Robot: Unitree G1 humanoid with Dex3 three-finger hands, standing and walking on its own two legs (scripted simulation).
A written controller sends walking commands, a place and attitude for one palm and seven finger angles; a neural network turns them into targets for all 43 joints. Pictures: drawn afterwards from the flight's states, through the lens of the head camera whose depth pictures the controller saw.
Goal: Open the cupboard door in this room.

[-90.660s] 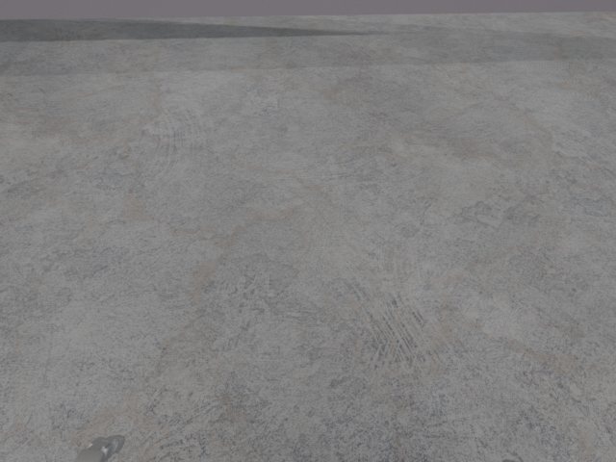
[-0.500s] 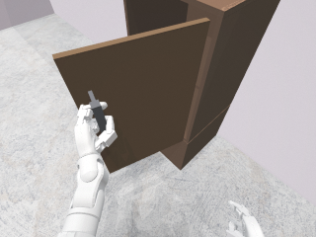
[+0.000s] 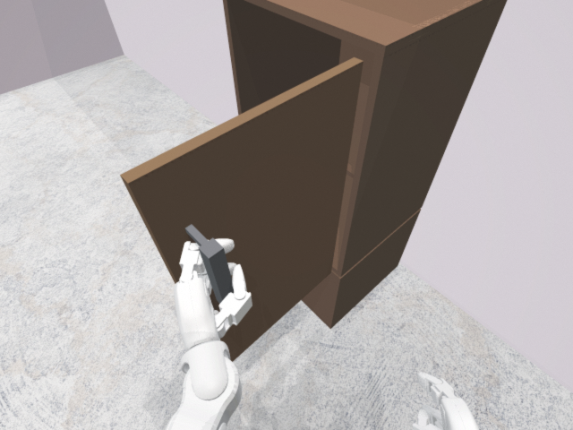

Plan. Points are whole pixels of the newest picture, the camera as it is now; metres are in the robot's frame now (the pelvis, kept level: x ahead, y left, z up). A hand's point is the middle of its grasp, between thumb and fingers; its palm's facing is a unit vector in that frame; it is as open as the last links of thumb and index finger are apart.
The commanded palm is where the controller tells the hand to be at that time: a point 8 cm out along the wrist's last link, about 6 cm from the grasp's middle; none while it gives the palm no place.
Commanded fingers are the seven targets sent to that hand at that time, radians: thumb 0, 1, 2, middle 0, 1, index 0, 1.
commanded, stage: open thumb and fingers to let go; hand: left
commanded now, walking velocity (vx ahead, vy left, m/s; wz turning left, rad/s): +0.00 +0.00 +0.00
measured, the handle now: (210, 267) +0.32 +0.12 +0.07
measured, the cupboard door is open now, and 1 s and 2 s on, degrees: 92 91 93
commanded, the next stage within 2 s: slide the hand sideways off the handle in 0.80 s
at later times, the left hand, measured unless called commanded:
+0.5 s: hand (234, 292) +0.28 +0.08 +0.07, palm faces +0.38 -0.92 -0.01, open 12.5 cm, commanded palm +0.24 +0.12 +0.07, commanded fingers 0.00 -0.50 0.30 -0.26 -0.95 -0.26 -0.95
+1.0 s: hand (234, 305) +0.27 +0.08 +0.07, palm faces +0.18 -0.98 -0.06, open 15.6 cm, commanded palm +0.23 +0.12 +0.07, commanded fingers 0.00 -0.50 0.30 -0.15 -0.30 -0.15 -0.30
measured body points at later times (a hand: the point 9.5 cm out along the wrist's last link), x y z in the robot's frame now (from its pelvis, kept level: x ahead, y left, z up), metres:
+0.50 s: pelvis -0.02 +0.00 +0.00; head +0.00 -0.01 +0.45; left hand +0.26 +0.13 +0.08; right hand +0.16 -0.21 -0.10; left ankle -0.02 +0.15 -0.71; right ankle -0.01 -0.09 -0.71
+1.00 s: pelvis -0.04 +0.02 -0.01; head -0.02 +0.01 +0.44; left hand +0.25 +0.13 +0.07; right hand +0.14 -0.19 -0.10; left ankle -0.02 +0.15 -0.71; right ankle -0.01 -0.09 -0.71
